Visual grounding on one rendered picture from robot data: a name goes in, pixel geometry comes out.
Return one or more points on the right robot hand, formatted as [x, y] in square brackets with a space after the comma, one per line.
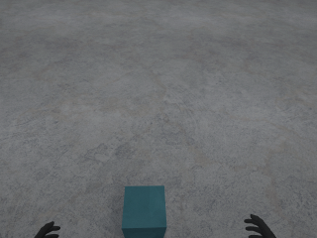
[262, 228]

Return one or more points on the carton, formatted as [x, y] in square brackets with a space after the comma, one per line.
[144, 212]

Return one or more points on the left robot hand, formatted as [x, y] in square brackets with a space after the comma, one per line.
[47, 229]

